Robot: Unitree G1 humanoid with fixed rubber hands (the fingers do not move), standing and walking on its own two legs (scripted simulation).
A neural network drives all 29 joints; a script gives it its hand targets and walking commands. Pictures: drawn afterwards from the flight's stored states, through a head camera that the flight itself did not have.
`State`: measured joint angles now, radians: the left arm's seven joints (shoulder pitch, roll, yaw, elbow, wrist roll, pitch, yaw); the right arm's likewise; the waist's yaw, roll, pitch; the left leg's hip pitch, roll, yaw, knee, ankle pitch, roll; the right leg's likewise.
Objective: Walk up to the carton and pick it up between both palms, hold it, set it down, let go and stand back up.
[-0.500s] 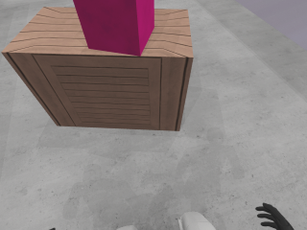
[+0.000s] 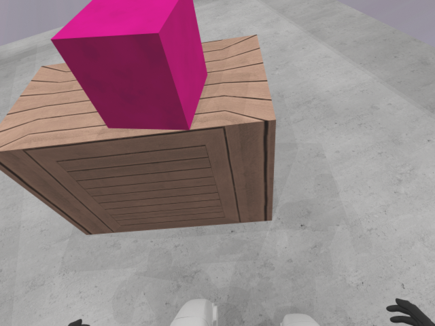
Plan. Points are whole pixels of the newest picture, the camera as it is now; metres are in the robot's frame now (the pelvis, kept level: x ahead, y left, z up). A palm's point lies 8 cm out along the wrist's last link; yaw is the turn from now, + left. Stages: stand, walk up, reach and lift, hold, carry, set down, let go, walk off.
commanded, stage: walk up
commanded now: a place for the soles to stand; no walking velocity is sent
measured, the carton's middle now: (145, 60) +0.82 +0.23 +0.07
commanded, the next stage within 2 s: none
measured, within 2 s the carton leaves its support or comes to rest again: neither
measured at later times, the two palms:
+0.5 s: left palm (52, 255) +0.28 +0.41 -0.07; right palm (354, 289) +0.18 -0.21 -0.08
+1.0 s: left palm out of the picture +0.35 +0.57 -0.05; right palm (273, 189) +0.42 -0.10 -0.10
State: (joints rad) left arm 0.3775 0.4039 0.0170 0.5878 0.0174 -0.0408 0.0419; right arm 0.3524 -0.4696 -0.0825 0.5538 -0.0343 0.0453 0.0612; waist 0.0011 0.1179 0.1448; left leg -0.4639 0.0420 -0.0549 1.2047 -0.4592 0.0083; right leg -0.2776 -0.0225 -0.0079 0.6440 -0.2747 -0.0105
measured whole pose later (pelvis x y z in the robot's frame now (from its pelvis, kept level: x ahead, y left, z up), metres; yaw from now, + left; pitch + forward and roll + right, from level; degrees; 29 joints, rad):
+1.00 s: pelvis +0.29 +0.21 -0.02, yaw -1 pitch -5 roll +0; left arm 0.45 0.52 0.06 0.54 0.02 -0.02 0.06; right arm 0.25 -0.46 -0.09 0.55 -0.03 0.07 0.09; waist 0.03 0.07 0.15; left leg -0.42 0.08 -0.01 0.73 -0.24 -0.01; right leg -0.23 -0.17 0.01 0.80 -0.48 0.05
